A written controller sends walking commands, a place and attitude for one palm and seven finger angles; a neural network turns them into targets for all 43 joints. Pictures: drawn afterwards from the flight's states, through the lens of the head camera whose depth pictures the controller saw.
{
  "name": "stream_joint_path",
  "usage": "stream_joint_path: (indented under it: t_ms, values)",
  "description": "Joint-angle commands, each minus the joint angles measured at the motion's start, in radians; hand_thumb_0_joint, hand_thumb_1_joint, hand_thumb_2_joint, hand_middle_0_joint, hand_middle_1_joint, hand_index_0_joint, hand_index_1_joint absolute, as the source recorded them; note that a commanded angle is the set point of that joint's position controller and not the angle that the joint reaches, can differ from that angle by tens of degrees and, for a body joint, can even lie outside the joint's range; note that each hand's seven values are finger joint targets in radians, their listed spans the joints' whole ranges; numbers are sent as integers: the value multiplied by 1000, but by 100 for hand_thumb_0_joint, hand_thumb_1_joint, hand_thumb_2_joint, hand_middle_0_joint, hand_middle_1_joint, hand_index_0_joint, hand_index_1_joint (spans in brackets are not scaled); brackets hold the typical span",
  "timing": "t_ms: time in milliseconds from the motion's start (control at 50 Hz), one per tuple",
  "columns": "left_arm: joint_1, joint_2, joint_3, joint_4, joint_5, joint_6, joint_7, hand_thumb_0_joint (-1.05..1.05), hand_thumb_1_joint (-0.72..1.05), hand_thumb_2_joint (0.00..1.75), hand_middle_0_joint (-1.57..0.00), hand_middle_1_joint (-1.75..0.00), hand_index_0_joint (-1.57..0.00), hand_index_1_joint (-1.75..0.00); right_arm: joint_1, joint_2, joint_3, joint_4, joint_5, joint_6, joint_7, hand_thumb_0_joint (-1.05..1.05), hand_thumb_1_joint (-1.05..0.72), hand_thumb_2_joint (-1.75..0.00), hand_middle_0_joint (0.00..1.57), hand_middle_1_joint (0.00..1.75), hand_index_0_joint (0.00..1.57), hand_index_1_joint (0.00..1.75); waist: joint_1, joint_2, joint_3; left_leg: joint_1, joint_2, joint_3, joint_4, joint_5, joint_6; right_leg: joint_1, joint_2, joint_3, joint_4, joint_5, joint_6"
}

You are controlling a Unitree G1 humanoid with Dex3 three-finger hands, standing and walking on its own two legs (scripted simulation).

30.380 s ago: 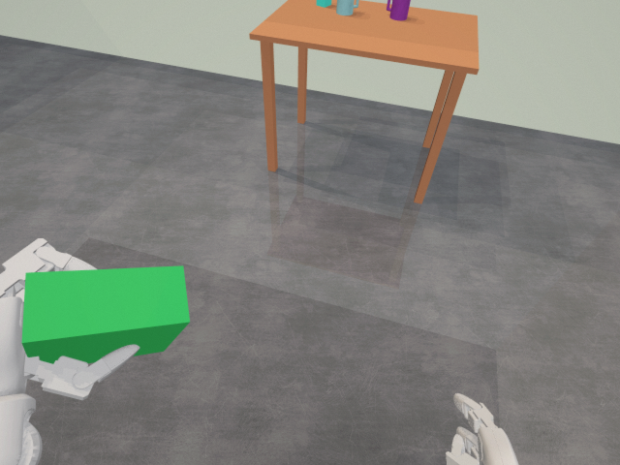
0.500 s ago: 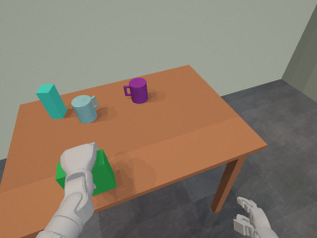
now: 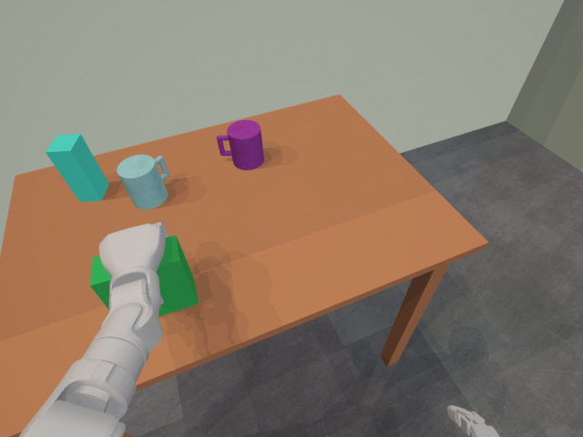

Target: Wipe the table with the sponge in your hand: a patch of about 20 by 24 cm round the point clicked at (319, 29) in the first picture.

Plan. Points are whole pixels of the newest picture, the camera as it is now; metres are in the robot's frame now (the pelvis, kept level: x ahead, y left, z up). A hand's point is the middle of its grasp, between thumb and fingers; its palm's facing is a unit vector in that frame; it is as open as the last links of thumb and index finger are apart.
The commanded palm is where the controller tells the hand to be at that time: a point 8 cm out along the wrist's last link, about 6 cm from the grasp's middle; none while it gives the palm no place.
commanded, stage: wipe forward along the middle lane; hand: left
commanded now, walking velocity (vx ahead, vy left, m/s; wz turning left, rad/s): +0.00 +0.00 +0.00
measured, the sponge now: (153, 289) +0.34 +0.26 -0.03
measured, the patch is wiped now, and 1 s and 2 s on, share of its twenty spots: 1.00 1.00 1.00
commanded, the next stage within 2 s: slide back across to the first lane in 0.92 s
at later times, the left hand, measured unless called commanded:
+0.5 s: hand (142, 240) +0.41 +0.29 +0.02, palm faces -0.10 +0.00 -1.00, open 9.8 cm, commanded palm +0.39 +0.28 +0.05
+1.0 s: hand (142, 216) +0.46 +0.31 +0.02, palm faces -0.12 +0.00 -0.99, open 9.8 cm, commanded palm +0.44 +0.30 +0.05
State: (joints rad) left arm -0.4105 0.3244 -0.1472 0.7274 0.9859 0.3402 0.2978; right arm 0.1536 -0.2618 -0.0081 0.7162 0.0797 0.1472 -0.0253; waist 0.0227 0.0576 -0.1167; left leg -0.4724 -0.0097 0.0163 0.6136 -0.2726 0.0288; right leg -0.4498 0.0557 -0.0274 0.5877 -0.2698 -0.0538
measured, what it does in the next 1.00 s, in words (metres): stands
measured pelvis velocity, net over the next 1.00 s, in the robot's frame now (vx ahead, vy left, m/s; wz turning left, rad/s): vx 0.02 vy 0.02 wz -0.01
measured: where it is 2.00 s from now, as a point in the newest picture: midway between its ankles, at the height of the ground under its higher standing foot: outside the picture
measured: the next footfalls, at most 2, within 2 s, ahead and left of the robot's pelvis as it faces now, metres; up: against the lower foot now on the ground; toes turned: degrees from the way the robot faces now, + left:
none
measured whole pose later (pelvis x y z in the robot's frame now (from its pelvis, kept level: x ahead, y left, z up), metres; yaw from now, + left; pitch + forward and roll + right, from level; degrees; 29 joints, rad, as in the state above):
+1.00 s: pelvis +0.02 +0.02 -0.01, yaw -1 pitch +16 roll -3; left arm -0.84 0.49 -0.05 1.19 1.04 0.23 0.31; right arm 0.26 -0.26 -0.01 0.75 0.06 0.12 0.01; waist -0.08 0.03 -0.14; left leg -0.66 0.00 0.01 0.69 -0.31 0.05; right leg -0.61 0.06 -0.03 0.60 -0.28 -0.03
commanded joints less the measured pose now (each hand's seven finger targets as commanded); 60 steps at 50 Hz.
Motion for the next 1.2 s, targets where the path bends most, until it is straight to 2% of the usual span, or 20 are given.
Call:
stream_joint_path:
  t_ms: [0, 60, 100, 160, 200, 220, 360, 400, 460, 500, 540, 620, 680, 800, 860, 980, 1000, 1040, 1100, 1180]
  values:
    - [-274, 197, 75, -7, 9, -3, 20, 0, 10, 130, -120, -160, -120, -160, -108, -134, -39, -132, 2, -40, -12, 0, -90, -90, 20, 30, 20, 30, -14, -134, -169, 38, -23, -42, -64, 36, 22, 80, -13, 75, -114, 85, -4]
    - [-289, 168, 44, 47, 15, -12, 23, 0, 10, 130, -120, -160, -120, -160, -84, -130, -41, -125, 0, -41, -11, 0, -90, -90, 20, 30, 20, 30, -26, -132, -162, 35, -20, -35, -55, 32, 23, 62, -14, 63, -109, 75, -1]
    - [-332, 224, 86, 60, 14, -19, 24, 0, 10, 130, -120, -160, -120, -160, -84, -134, -38, -123, 1, -39, -13, 0, -90, -90, 20, 30, 20, 30, -22, -123, -168, 24, -21, -41, -61, 15, 23, 60, -13, 70, -116, 47, -2]
    - [-392, 204, 50, 99, 26, -34, 27, 0, 10, 130, -120, -160, -120, -160, -60, -130, -38, -115, -2, -41, -13, 0, -90, -90, 20, 30, 20, 30, -42, -96, -169, 22, -19, -35, -51, 0, 25, 35, -15, 61, -111, 26, 1]
    - [-413, 263, 102, 135, 29, -45, 31, 0, 10, 130, -120, -160, -120, -160, -50, -136, -38, -108, -2, -40, -14, 0, -90, -90, 20, 30, 20, 30, -32, -107, -185, 9, -17, -43, -53, 3, 24, 38, -12, 64, -108, 22, -1]
    - [-432, 218, 52, 143, 29, -51, 30, 0, 10, 130, -120, -160, -120, -160, -43, -131, -37, -111, -2, -42, -14, 0, -90, -90, 20, 30, 20, 30, -49, -94, -181, 13, -18, -35, -48, 0, 26, 31, -15, 59, -106, 23, 4]
    - [-534, 252, 60, 220, 31, -70, 38, 0, 10, 130, -120, -160, -120, -160, 1, -139, -37, -92, -5, -46, -9, 0, -90, -90, 20, 30, 20, 30, -72, -88, -195, -6, -12, -36, -35, 8, 27, 13, -14, 56, -103, 48, 7]
    - [-547, 281, 92, 239, 34, -75, 38, 0, 10, 130, -120, -160, -120, -160, 13, -141, -39, -87, -6, -47, -7, 0, -90, -90, 20, 30, 20, 30, -64, -90, -229, -5, -11, -44, -36, 39, 27, 28, -11, 53, -94, 80, 3]
    - [-557, 252, 61, 266, 40, -79, 38, 0, 10, 130, -120, -160, -120, -160, 39, -143, -43, -74, -8, -49, 0, 0, -90, -90, 20, 30, 20, 30, -77, -76, -238, 6, -8, -41, -22, 60, 27, 10, -10, 47, -87, 110, 5]
    - [-573, 283, 91, 262, 46, -89, 37, 0, 10, 130, -120, -160, -120, -160, 53, -146, -46, -71, -11, -48, 3, 0, -90, -90, 20, 30, 20, 30, -70, -75, -285, 13, -5, -48, -19, 105, 24, 30, -6, 44, -71, 157, 0]
    - [-570, 238, 54, 287, 47, -88, 37, 0, 10, 130, -120, -160, -120, -160, 69, -145, -49, -65, -12, -47, 9, 0, -90, -90, 20, 30, 20, 30, -84, -75, -256, 16, -3, -46, -13, 109, 26, 4, -4, 36, -72, 161, 2]
    - [-615, 294, 90, 300, 49, -92, 43, 0, 10, 130, -120, -160, -120, -160, 90, -153, -51, -51, -14, -46, 12, 0, -90, -90, 20, 30, 20, 30, -89, -74, -275, 10, -1, -48, -3, 138, 27, 8, -4, 39, -63, 197, 2]
    - [-618, 274, 70, 333, 49, -83, 42, 0, 10, 130, -120, -160, -120, -160, 100, -154, -51, -48, -14, -45, 17, 0, -90, -90, 20, 30, 20, 30, -97, -91, -256, -2, 0, -46, -7, 122, 27, -6, -2, 34, -70, 178, 4]
    - [-691, 367, 123, 358, 60, -86, 36, 0, 10, 130, -120, -160, -120, -160, 128, -164, -49, -39, -17, -47, 19, 0, -90, -90, 20, 30, 20, 30, -102, -80, -297, -10, 3, -48, 2, 161, 28, 13, -2, 36, -56, 222, 3]
    - [-698, 356, 99, 376, 72, -87, 28, 0, 10, 130, -120, -160, -120, -160, 147, -165, -50, -36, -19, -46, 24, 0, -90, -90, 20, 30, 20, 30, -111, -44, -289, 2, 4, -46, 12, 166, 28, -17, 1, 31, -55, 217, 3]
    - [-706, 375, 110, 396, 84, -98, 24, 0, 10, 130, -120, -160, -120, -160, 178, -170, -55, -34, -26, -43, 30, 0, -90, -90, 20, 30, 20, 30, -114, -35, -325, 8, 7, -48, 33, 216, 24, -30, 7, 26, -35, 254, 1]
    - [-706, 355, 111, 386, 77, -102, 22, 0, 10, 130, -120, -160, -120, -160, 176, -165, -58, -41, -26, -44, 32, 0, -90, -90, 20, 30, 20, 30, -108, -32, -337, 19, 8, -56, 31, 242, 23, -30, 8, 20, -30, 266, -2]
    - [-668, 382, 140, 348, 72, -111, 26, 0, 10, 130, -120, -160, -120, -160, 179, -166, -65, -44, -28, -42, 37, 0, -90, -90, 20, 30, 20, 30, -84, -2, -383, 59, 9, -52, 35, 274, 22, -4, 10, 22, -29, 281, -4]
    - [-646, 429, 182, 299, 62, -120, 26, 0, 10, 130, -120, -160, -120, -160, 161, -167, -63, -57, -24, -35, 37, 0, -90, -90, 20, 30, 20, 30, -69, -24, -403, 60, 6, -53, 25, 311, 23, 58, 7, 26, -30, 341, -4]
    - [-608, 474, 197, 289, 75, -107, 28, 0, 10, 130, -120, -160, -120, -160, 147, -173, -60, -60, -15, -29, 39, 0, -90, -90, 20, 30, 20, 30, -59, -11, -333, 67, 1, -54, -5, 274, 25, 62, 7, 20, -56, 284, -4]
